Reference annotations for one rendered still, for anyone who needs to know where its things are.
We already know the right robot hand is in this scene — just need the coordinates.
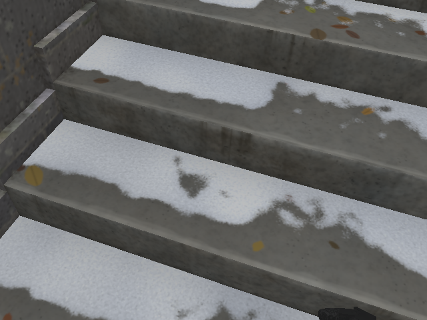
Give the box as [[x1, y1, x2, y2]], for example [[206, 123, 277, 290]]
[[318, 307, 376, 320]]

